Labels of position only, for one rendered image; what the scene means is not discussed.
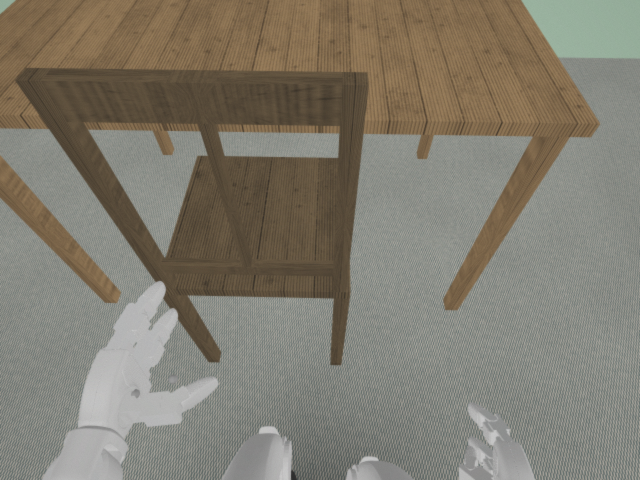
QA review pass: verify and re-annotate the left robot thigh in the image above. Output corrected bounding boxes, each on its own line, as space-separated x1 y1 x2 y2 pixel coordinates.
222 433 292 480

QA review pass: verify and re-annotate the right robot hand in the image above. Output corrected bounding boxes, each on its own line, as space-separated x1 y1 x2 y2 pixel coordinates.
459 402 535 480

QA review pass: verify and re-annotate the left robot shin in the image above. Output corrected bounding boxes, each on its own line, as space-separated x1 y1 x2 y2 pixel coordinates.
259 426 280 436

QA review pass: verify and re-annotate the left robot hand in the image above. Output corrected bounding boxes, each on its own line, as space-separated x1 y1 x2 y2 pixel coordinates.
78 281 218 439

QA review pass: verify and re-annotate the chair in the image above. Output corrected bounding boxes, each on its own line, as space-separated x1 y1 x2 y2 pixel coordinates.
15 68 369 365

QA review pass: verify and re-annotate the robot left forearm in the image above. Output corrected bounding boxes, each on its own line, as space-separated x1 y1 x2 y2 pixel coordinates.
42 426 128 480

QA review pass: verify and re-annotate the table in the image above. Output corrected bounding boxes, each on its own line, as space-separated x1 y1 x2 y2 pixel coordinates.
0 0 600 310

